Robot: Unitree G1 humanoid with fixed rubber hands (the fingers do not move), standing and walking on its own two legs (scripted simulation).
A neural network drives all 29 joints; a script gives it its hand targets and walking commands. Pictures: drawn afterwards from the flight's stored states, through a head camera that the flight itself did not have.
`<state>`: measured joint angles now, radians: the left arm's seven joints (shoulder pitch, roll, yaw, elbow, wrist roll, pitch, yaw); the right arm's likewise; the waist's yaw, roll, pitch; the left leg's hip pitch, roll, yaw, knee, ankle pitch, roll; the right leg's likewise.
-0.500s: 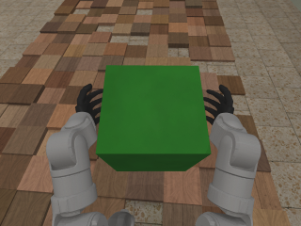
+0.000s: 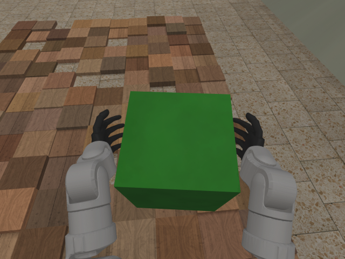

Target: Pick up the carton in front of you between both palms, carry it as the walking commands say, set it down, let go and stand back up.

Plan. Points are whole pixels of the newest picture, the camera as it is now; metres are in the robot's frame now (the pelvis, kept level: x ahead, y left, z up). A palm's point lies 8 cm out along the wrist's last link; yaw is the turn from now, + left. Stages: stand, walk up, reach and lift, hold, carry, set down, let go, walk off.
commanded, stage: carry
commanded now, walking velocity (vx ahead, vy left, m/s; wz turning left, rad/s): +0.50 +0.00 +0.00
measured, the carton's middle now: (177, 158) +0.35 -0.02 +0.04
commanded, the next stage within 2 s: none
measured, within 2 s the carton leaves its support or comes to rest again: neither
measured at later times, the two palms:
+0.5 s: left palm (131, 46) +0.74 +0.12 +0.11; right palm (225, 49) +0.70 -0.19 +0.12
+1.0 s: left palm (126, 6) +1.07 +0.17 +0.11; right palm (196, 1) +1.10 -0.14 +0.12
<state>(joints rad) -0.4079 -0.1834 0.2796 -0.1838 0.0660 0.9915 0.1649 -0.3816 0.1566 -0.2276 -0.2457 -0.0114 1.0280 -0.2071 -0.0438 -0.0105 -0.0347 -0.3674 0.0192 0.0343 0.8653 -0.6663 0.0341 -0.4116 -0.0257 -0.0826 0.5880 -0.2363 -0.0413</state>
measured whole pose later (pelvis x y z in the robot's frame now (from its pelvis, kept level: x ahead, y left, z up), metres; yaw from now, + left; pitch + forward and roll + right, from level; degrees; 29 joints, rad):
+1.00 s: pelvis +0.78 -0.01 +0.01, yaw +1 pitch +5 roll -1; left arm -0.28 -0.14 0.18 -0.24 -0.01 1.03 0.20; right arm -0.29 0.16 -0.20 -0.20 -0.07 0.98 -0.18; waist 0.05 -0.02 -0.09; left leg -0.53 0.01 0.11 0.64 -0.16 0.07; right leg -0.21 -0.05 -0.07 0.79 -0.49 0.03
